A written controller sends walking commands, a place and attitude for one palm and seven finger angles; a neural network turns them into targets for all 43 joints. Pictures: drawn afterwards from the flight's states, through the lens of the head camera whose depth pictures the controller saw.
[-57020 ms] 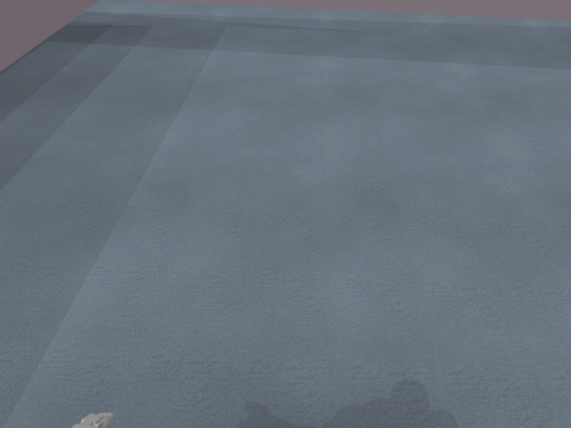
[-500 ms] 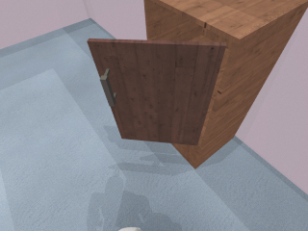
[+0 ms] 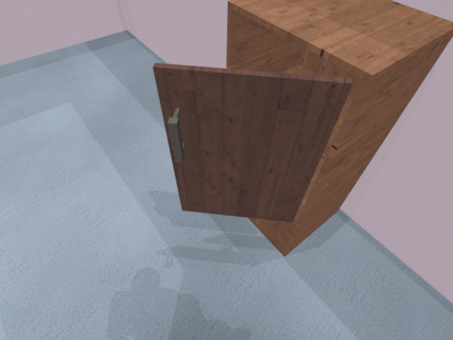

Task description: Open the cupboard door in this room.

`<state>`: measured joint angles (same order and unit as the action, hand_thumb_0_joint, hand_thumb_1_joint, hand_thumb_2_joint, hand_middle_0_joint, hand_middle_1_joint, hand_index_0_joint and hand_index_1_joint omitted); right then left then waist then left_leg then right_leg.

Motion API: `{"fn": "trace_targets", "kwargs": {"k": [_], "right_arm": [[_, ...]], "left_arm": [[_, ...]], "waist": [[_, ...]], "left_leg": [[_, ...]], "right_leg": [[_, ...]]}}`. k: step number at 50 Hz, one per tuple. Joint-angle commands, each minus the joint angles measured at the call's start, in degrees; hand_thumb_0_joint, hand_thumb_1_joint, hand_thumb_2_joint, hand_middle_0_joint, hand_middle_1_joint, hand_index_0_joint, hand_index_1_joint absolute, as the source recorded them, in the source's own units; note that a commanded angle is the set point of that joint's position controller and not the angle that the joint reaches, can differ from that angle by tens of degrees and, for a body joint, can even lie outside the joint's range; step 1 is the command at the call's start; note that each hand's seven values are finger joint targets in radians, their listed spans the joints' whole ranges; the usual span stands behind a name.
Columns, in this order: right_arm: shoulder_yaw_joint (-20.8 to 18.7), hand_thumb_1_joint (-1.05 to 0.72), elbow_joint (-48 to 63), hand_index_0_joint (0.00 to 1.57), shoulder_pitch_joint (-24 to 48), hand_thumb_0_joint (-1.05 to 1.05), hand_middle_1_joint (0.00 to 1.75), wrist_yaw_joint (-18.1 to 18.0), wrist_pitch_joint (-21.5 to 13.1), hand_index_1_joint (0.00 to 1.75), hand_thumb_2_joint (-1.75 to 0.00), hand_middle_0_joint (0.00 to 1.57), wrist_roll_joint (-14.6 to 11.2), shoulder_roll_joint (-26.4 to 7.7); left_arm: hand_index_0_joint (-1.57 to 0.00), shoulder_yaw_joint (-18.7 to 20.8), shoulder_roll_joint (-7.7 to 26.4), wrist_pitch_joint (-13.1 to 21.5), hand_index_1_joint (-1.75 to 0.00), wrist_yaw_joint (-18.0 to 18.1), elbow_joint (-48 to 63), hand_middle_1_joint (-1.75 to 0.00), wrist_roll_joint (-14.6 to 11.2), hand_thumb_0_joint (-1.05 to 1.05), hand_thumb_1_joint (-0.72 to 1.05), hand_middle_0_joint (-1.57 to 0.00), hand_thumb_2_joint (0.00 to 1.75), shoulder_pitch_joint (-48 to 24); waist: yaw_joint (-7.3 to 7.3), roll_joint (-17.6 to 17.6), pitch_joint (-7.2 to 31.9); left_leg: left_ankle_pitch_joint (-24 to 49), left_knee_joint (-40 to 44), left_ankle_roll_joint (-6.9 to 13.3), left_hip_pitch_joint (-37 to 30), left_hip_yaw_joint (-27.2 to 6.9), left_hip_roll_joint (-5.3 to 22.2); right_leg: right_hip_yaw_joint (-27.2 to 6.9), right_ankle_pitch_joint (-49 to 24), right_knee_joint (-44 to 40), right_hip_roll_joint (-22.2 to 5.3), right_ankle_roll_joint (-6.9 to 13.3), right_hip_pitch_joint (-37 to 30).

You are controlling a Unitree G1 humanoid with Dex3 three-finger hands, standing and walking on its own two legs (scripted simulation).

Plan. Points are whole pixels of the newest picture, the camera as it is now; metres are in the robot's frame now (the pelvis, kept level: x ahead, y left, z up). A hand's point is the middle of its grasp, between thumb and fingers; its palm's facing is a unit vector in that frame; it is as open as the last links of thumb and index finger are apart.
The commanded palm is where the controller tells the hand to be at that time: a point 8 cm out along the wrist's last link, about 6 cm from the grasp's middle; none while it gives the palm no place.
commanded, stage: come to a stop and stand still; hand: left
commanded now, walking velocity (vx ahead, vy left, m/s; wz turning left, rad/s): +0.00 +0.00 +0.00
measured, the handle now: (178, 135) +0.57 +0.15 -0.01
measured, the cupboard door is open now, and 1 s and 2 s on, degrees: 46 46 46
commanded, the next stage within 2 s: look again from close up in 0.68 s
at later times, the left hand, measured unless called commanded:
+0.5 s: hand out of the picture +0.05 +0.17 -0.17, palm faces -0.01 -0.97 -0.23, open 7.3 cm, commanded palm none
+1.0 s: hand out of the picture +0.05 +0.19 -0.17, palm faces -0.01 -0.98 -0.21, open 7.4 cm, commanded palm none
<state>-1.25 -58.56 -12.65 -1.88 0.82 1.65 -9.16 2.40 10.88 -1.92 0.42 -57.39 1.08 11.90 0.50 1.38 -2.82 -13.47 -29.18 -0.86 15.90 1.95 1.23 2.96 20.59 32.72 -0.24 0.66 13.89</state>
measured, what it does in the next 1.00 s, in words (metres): stands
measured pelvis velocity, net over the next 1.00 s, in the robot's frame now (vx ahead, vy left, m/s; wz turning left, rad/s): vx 0.03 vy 0.00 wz -0.02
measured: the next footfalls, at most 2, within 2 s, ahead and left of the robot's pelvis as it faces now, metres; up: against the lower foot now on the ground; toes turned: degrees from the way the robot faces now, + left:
none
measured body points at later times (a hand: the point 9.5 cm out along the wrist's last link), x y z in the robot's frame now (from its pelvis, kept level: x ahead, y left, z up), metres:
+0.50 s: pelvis +0.02 -0.01 +0.00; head +0.03 -0.02 +0.45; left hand +0.05 +0.22 -0.15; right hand +0.03 -0.23 -0.16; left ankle +0.00 +0.12 -0.73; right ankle -0.02 -0.09 -0.73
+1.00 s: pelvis +0.03 +0.00 +0.01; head +0.04 +0.01 +0.46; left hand +0.05 +0.24 -0.15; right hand +0.07 -0.23 -0.15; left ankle +0.00 +0.12 -0.73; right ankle -0.02 -0.09 -0.73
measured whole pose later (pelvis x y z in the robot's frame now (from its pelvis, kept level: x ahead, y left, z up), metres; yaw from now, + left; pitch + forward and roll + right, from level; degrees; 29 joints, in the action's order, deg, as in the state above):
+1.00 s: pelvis +0.03 +0.00 +0.01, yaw -1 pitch +0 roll +0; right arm 0.9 -63.1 -11.6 -1.4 -0.8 0.5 -10.2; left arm -0.4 11.3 0.6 1.8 -62.1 0.9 15.1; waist -0.5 1.3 -1.0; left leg -16.5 -25.9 -0.5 9.1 4.7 2.0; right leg 2.0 17.7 26.2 1.1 2.0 8.3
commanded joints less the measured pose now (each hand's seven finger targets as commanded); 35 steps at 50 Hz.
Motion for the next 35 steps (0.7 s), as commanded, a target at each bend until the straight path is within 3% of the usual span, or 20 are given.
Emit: {"fn": "trace_targets", "kwargs": {"k": [1,2,3,4,5,7,9,12,13,15,18,21,24,27,35], "right_arm": [[-0.80,-0.90,2.42,0.20,-1.65,0.00,0.30,-0.06,-0.88,0.30,-0.90,0.20,-0.70,-3.69],[-1.59,-0.90,3.60,0.20,0.27,0.00,0.30,0.63,-0.97,0.30,-0.90,0.20,-0.68,-8.37],[-0.96,-0.90,4.31,0.20,-2.89,0.00,0.30,1.12,-0.52,0.30,-0.90,0.20,-0.37,-4.93],[-0.50,-0.90,4.62,0.20,-4.20,0.00,0.30,1.61,-0.37,0.30,-0.90,0.20,0.08,-4.58],[-0.43,-0.90,4.88,0.20,-4.15,0.00,0.30,1.52,-0.63,0.30,-0.90,0.20,0.08,-4.57],[-0.06,-0.90,4.34,0.20,-6.52,0.00,0.30,1.14,-1.54,0.30,-0.90,0.20,-0.13,-5.23],[0.34,-0.90,3.24,0.20,-6.06,0.00,0.30,0.87,-2.35,0.30,-0.90,0.20,-0.22,-5.08],[0.52,-0.90,3.26,0.20,-5.29,0.00,0.30,0.43,-2.07,0.30,-0.90,0.20,-0.53,-5.85],[0.58,-0.90,2.88,0.20,-5.25,0.00,0.30,0.46,-2.00,0.30,-0.90,0.20,-0.51,-5.69],[0.85,-0.90,2.03,0.20,-5.52,0.00,0.30,0.51,-2.17,0.30,-0.90,0.20,-0.49,-5.21],[0.96,-0.90,0.99,0.20,-5.36,0.00,0.30,0.49,-2.00,0.30,-0.90,0.20,-0.53,-5.17],[1.06,-0.90,0.07,0.20,-5.27,0.00,0.30,0.49,-2.25,0.30,-0.90,0.20,-0.51,-5.40],[1.10,-0.90,-0.63,0.20,-4.84,0.00,0.30,0.30,-2.57,0.30,-0.90,0.20,-0.63,-5.41],[1.05,-0.90,-0.94,0.20,-4.15,0.00,0.30,0.17,-2.59,0.30,-0.90,0.20,-0.73,-6.22],[0.98,-0.90,-1.83,0.20,-2.37,0.00,0.30,0.07,-2.48,0.30,-0.90,0.20,-0.85,-6.90]], "left_arm": [[-0.20,0.76,7.75,1.80,-0.30,0.45,0.36,-0.30,0.10,0.00,0.90,-0.20,0.90,6.98],[-0.20,0.22,7.17,2.21,-0.30,2.79,0.82,-0.30,1.03,0.00,0.90,-0.20,0.90,7.18],[-0.20,0.47,8.93,2.47,-0.30,2.78,3.99,-0.30,0.34,0.00,0.90,-0.20,0.90,1.77],[-0.20,0.33,8.10,2.81,-0.30,2.73,4.56,-0.30,0.51,0.00,0.90,-0.20,0.90,0.88],[-0.20,0.14,7.22,3.07,-0.30,2.59,4.68,-0.30,0.31,0.00,0.90,-0.20,0.90,1.36],[-0.20,-0.30,5.28,3.76,-0.30,2.31,3.99,-0.30,-0.08,0.00,0.90,-0.20,0.90,2.89],[-0.20,-0.49,5.25,4.19,-0.30,2.09,2.88,-0.30,-0.33,0.00,0.90,-0.20,0.90,4.78],[-0.20,-0.69,5.83,3.99,-0.30,1.88,2.21,-0.30,-0.52,0.00,0.90,-0.20,0.90,5.75],[-0.20,-0.84,5.71,3.99,-0.30,1.87,1.98,-0.30,-0.50,0.00,0.90,-0.20,0.90,5.69],[-0.20,-0.88,6.05,4.16,-0.30,1.91,1.80,-0.30,-0.50,0.00,0.90,-0.20,0.90,5.74],[-0.20,-1.05,6.16,3.96,-0.30,1.90,1.31,-0.30,-0.51,0.00,0.90,-0.20,0.90,5.67],[-0.20,-1.18,6.15,3.92,-0.30,1.88,0.80,-0.30,-0.55,0.00,0.90,-0.20,0.90,5.72],[-0.20,-1.26,6.11,4.08,-0.30,1.87,-0.05,-0.30,-0.43,0.00,0.90,-0.20,0.90,6.17],[-0.20,-1.34,6.42,4.06,-0.30,1.88,-0.65,-0.30,-0.52,0.00,0.90,-0.20,0.90,6.67],[-0.20,-1.54,6.80,3.93,-0.30,1.84,-1.88,-0.30,-0.36,0.00,0.90,-0.20,0.90,6.63]], "waist": [[-0.87,7.37,1.98],[-0.46,0.12,3.51],[2.03,1.36,4.00],[2.26,1.31,3.67],[1.93,4.38,-0.27],[1.94,2.70,-0.31],[0.47,-5.49,2.14],[0.09,2.02,1.96],[0.19,2.26,1.07],[0.14,0.51,1.38],[0.13,1.56,-0.27],[-0.08,-0.91,0.67],[-0.26,-1.40,2.03],[-0.52,-0.76,3.12],[-0.48,-0.91,1.28]], "left_leg": [[-5.63,-1.84,0.67,5.22,0.43,1.25],[-3.51,-11.57,-0.42,-2.72,1.68,0.93],[-7.82,-11.89,0.73,-0.85,0.71,1.89],[-7.07,-9.22,1.12,-1.30,2.21,1.55],[-4.98,-6.82,1.49,-0.30,1.31,1.95],[2.57,-0.92,2.57,-1.66,-1.40,4.00],[11.77,0.99,2.78,-2.25,-2.54,5.20],[5.92,0.59,2.32,-0.96,-1.32,4.44],[4.20,0.89,2.14,-1.13,-0.92,4.02],[5.53,1.59,1.97,-1.86,-0.92,3.84],[3.50,2.54,1.84,-1.91,-0.71,3.88],[5.47,3.77,1.98,-3.20,-1.19,4.32],[8.69,4.20,2.14,-4.30,-1.32,4.88],[9.39,3.94,2.10,-5.24,-0.98,5.07],[9.36,4.99,2.20,-5.99,-1.22,5.19]], "right_leg": [[-14.24,-12.58,-15.75,-13.71,5.20,-5.75],[-17.41,-12.91,-15.87,-12.89,5.64,2.18],[-12.29,1.16,-16.22,-10.51,6.28,3.90],[-9.69,3.13,-14.95,-9.06,6.02,3.76],[-8.83,0.69,-14.21,-8.23,5.54,5.72],[-7.35,-8.29,-11.04,-6.34,4.38,4.45],[-5.62,-19.27,-7.01,-5.26,3.30,-0.88],[-6.78,-18.16,-8.46,-5.73,2.81,-2.70],[-7.49,-16.80,-9.55,-6.06,2.90,-1.93],[-7.61,-19.21,-9.49,-6.20,2.62,-2.75],[-8.01,-15.23,-10.80,-6.00,2.67,-1.61],[-7.30,-15.76,-10.11,-5.55,2.51,-2.33],[-7.05,-20.94,-9.31,-5.47,2.35,-4.04],[-6.98,-23.52,-8.87,-5.83,2.23,-4.88],[-7.61,-23.55,-9.91,-5.80,2.05,-3.86]]}}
